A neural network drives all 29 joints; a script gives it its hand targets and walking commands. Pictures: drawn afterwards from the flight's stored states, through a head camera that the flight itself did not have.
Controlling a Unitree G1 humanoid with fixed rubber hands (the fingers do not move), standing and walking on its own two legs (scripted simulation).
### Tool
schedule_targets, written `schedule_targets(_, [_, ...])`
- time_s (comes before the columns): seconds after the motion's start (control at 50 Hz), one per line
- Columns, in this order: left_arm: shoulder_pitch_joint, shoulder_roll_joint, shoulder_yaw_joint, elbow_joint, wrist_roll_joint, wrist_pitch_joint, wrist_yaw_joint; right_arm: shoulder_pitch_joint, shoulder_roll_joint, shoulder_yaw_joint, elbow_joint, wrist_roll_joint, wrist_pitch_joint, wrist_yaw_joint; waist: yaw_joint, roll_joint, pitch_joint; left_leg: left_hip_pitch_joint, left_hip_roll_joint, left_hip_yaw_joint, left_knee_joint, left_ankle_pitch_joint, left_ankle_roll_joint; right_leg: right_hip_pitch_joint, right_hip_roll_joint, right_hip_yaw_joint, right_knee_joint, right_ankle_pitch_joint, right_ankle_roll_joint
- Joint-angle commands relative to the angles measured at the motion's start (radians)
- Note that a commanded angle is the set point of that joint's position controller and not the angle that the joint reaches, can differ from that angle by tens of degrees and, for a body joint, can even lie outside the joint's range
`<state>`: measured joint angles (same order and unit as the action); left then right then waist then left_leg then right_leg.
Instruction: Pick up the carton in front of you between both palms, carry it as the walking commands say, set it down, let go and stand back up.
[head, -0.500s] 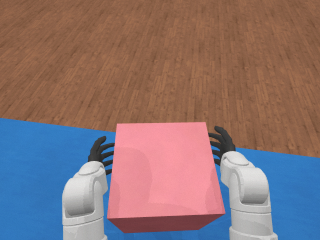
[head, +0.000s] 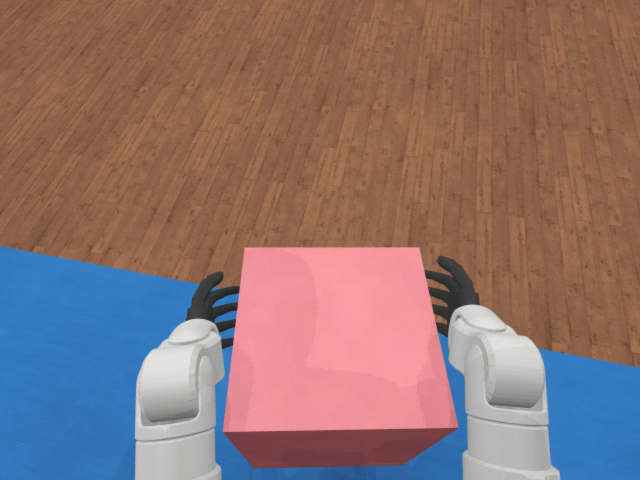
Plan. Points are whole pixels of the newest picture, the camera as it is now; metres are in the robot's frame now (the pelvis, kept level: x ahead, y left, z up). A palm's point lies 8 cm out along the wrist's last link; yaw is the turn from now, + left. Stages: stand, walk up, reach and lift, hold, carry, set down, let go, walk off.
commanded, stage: carry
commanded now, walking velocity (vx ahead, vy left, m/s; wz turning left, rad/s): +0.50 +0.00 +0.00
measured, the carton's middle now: (330, 365) +0.26 +0.01 -0.03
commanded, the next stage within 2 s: none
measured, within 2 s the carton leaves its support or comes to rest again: neither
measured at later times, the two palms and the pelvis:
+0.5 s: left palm (236, 102) +0.65 +0.15 +0.11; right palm (422, 105) +0.61 -0.15 +0.12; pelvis +0.34 +0.04 +0.01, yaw -5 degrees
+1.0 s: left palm out of the picture +1.06 +0.11 +0.13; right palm out of the picture +1.06 -0.19 +0.12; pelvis +0.65 -0.04 +0.00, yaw -3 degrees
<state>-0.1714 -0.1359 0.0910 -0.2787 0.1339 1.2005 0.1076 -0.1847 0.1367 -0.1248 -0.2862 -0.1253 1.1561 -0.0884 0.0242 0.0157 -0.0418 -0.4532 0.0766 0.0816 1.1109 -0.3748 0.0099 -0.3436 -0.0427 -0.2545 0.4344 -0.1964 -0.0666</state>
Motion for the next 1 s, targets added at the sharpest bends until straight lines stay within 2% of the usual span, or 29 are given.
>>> schedule_targets(0.0, [-0.472,-1.008,-0.739,-0.151,-0.474,-0.063,-0.296,-0.322,1.039,0.772,-0.035,0.386,-0.024,0.249,-0.003,-0.139,-0.342,-0.180,0.027,0.011,-0.245,0.115,0.004,0.468,-0.266,0.293,-0.236,0.251,-0.079])
schedule_targets(0.08, [-0.429,-0.959,-0.740,-0.160,-0.472,-0.067,-0.310,-0.280,1.017,0.770,-0.040,0.364,-0.034,0.238,-0.002,-0.171,-0.240,-0.145,-0.011,0.103,-0.487,0.234,-0.004,0.444,-0.206,0.159,-0.225,0.337,-0.046])
schedule_targets(0.16, [-0.447,-0.893,-0.731,-0.222,-0.466,-0.049,-0.299,-0.330,0.972,0.775,-0.101,0.398,-0.010,0.240,0.003,-0.173,-0.172,-0.032,-0.042,0.169,-0.605,0.328,0.008,0.413,-0.191,0.104,-0.183,0.371,-0.020])
schedule_targets(0.18, [-0.453,-0.874,-0.726,-0.235,-0.462,-0.039,-0.293,-0.340,0.954,0.772,-0.110,0.407,0.001,0.241,-0.001,-0.167,-0.164,0.029,-0.053,0.187,-0.630,0.338,0.012,0.398,-0.189,0.090,-0.144,0.417,-0.014])
schedule_targets(0.2, [-0.454,-0.859,-0.722,-0.241,-0.454,-0.027,-0.287,-0.326,0.933,0.764,-0.099,0.410,0.013,0.241,-0.016,-0.129,-0.191,0.159,-0.078,0.208,-0.667,0.324,0.026,0.363,-0.165,0.048,-0.027,0.494,0.004])
schedule_targets(0.22, [-0.447,-0.839,-0.714,-0.236,-0.445,-0.014,-0.281,-0.315,0.909,0.751,-0.093,0.409,0.026,0.242,-0.035,-0.092,-0.248,0.347,-0.082,0.205,-0.678,0.268,0.041,0.277,-0.129,0.009,0.132,0.477,0.030])
schedule_targets(0.24, [-0.462,-0.815,-0.708,-0.241,-0.442,-0.001,-0.277,-0.311,0.875,0.733,-0.092,0.407,0.037,0.245,-0.060,0.011,-0.320,0.562,0.062,0.010,-0.696,0.150,0.088,0.098,-0.089,0.018,0.360,0.273,0.060])
schedule_targets(0.26, [-0.489,-0.801,-0.713,-0.266,-0.450,0.014,-0.275,-0.309,0.840,0.710,-0.081,0.405,0.045,0.245,-0.056,0.288,-0.396,0.708,0.324,-0.478,-0.805,0.070,0.192,-0.149,0.018,0.061,0.641,-0.118,0.098])
schedule_targets(0.28, [-0.519,-0.786,-0.717,-0.267,-0.459,0.024,-0.273,-0.316,0.858,0.701,-0.075,0.412,0.054,0.246,-0.057,0.267,-0.365,0.773,0.370,-0.590,-0.860,0.239,0.262,-0.335,0.052,0.168,0.791,-0.308,0.081])
schedule_targets(0.3, [-0.572,-0.802,-0.724,-0.316,-0.479,0.025,-0.271,-0.376,0.894,0.725,-0.131,0.434,0.051,0.250,-0.059,0.191,-0.357,0.747,0.365,-0.501,-0.835,0.392,0.264,-0.375,-0.002,0.209,0.859,-0.296,0.050])
schedule_targets(0.32, [-0.598,-0.821,-0.725,-0.313,-0.481,0.025,-0.268,-0.427,0.911,0.733,-0.181,0.452,0.056,0.247,-0.062,0.094,-0.355,0.700,0.321,-0.398,-0.820,0.455,0.207,-0.380,-0.037,0.230,0.847,-0.261,0.036])
schedule_targets(0.34, [-0.615,-0.838,-0.725,-0.312,-0.484,0.023,-0.263,-0.484,0.921,0.734,-0.205,0.467,0.062,0.244,-0.060,0.041,-0.358,0.645,0.292,-0.304,-0.821,0.485,0.169,-0.340,-0.067,0.253,0.770,-0.183,0.028])
schedule_targets(0.36, [-0.627,-0.847,-0.723,-0.315,-0.484,0.023,-0.256,-0.522,0.922,0.734,-0.215,0.477,0.067,0.241,-0.057,0.040,-0.366,0.612,0.266,-0.230,-0.834,0.467,0.139,-0.311,-0.078,0.256,0.711,-0.122,0.029])
schedule_targets(0.4, [-0.628,-0.832,-0.716,-0.302,-0.474,0.027,-0.237,-0.539,0.885,0.733,-0.225,0.487,0.079,0.239,-0.057,0.082,-0.363,0.586,0.241,-0.153,-0.856,0.464,0.116,-0.287,-0.057,0.206,0.604,-0.097,0.027])
schedule_targets(0.48, [-0.729,-0.741,-0.682,-0.249,-0.430,0.053,-0.200,-0.651,0.756,0.715,-0.196,0.501,0.115,0.237,-0.063,0.106,-0.296,0.605,0.205,-0.056,-0.876,0.523,0.135,-0.340,-0.036,0.149,0.431,-0.014,0.037])
schedule_targets(0.56, [-0.900,-0.618,-0.632,-0.090,-0.406,0.098,-0.178,-0.815,0.630,0.662,-0.037,0.485,0.147,0.228,-0.077,0.147,-0.186,0.524,0.140,0.051,-0.866,0.539,0.134,-0.294,-0.004,0.083,0.229,0.101,0.031])
schedule_targets(0.62, [-1.028,-0.617,-0.587,0.010,-0.439,0.126,-0.182,-0.957,0.631,0.621,0.065,0.493,0.166,0.219,-0.072,0.162,-0.172,0.503,0.145,0.069,-0.819,0.549,0.127,-0.206,0.013,0.049,0.157,0.154,0.008])
schedule_targets(0.66, [-1.122,-0.648,-0.555,0.057,-0.475,0.137,-0.189,-1.076,0.672,0.602,0.115,0.513,0.178,0.213,-0.032,0.133,-0.231,0.479,0.136,0.113,-0.646,0.686,0.102,-0.042,0.044,0.021,0.103,0.140,-0.012])
schedule_targets(0.68, [-1.167,-0.657,-0.529,0.090,-0.489,0.140,-0.192,-1.127,0.696,0.593,0.143,0.523,0.184,0.209,0.012,0.074,-0.307,0.422,0.086,0.150,-0.450,0.695,0.071,0.149,0.085,-0.002,0.060,0.112,-0.017])
schedule_targets(0.7, [-1.195,-0.663,-0.497,0.134,-0.495,0.141,-0.193,-1.194,0.705,0.578,0.170,0.531,0.190,0.205,0.066,-0.035,-0.408,0.264,0.045,0.133,-0.212,0.499,0.044,0.398,-0.012,0.123,0.068,0.064,-0.042])
schedule_targets(0.72, [-1.245,-0.660,-0.468,0.164,-0.503,0.138,-0.194,-1.233,0.737,0.569,0.192,0.538,0.195,0.200,0.053,-0.303,-0.478,-0.008,-0.072,0.091,0.055,0.094,0.011,0.576,-0.266,0.590,-0.001,0.036,-0.133])
schedule_targets(0.74, [-1.280,-0.690,-0.450,0.192,-0.525,0.140,-0.195,-1.260,0.752,0.545,0.239,0.538,0.199,0.196,0.054,-0.350,-0.515,-0.184,-0.127,-0.020,0.235,-0.128,0.024,0.660,-0.338,0.803,-0.104,0.049,-0.206])
schedule_targets(0.76, [-1.350,-0.750,-0.465,0.166,-0.556,0.139,-0.202,-1.295,0.813,0.528,0.241,0.543,0.195,0.188,0.052,-0.248,-0.516,-0.272,-0.071,-0.083,0.306,-0.120,0.041,0.688,-0.326,0.726,-0.053,0.128,-0.209])
schedule_targets(0.78, [-1.406,-0.801,-0.468,0.164,-0.584,0.138,-0.211,-1.325,0.842,0.504,0.258,0.537,0.192,0.178,0.052,-0.139,-0.494,-0.290,-0.034,-0.103,0.292,-0.083,0.058,0.638,-0.289,0.625,-0.016,0.228,-0.165])
schedule_targets(0.8, [-1.455,-0.842,-0.461,0.168,-0.593,0.135,-0.217,-1.332,0.874,0.482,0.301,0.520,0.186,0.168,0.042,-0.092,-0.473,-0.283,-0.030,-0.109,0.254,-0.025,0.063,0.581,-0.252,0.538,-0.014,0.287,-0.130])
schedule_targets(0.84, [-1.577,-0.924,-0.453,0.110,-0.624,0.121,-0.222,-1.425,0.927,0.471,0.242,0.524,0.172,0.154,0.036,-0.115,-0.508,-0.256,-0.012,-0.097,0.209,0.019,0.056,0.538,-0.232,0.473,-0.031,0.261,-0.121])
schedule_targets(0.86, [-1.579,-0.945,-0.441,0.115,-0.624,0.122,-0.224,-1.432,0.939,0.459,0.239,0.515,0.169,0.146,0.034,-0.131,-0.521,-0.274,-0.014,-0.081,0.197,0.023,0.055,0.555,-0.229,0.449,-0.020,0.307,-0.125])
schedule_targets(0.92, [-1.547,-0.975,-0.405,0.144,-0.603,0.121,-0.224,-1.421,0.943,0.438,0.230,0.473,0.155,0.121,0.038,-0.122,-0.535,-0.359,-0.023,-0.047,0.136,0.027,0.050,0.632,-0.222,0.376,0.021,0.464,-0.135])
schedule_targets(0.98, [-1.491,-0.968,-0.408,0.178,-0.558,0.115,-0.222,-1.372,0.939,0.435,0.262,0.432,0.145,0.118,0.060,-0.129,-0.522,-0.447,-0.032,-0.020,0.054,0.029,0.045,0.702,-0.213,0.361,0.039,0.526,-0.151])
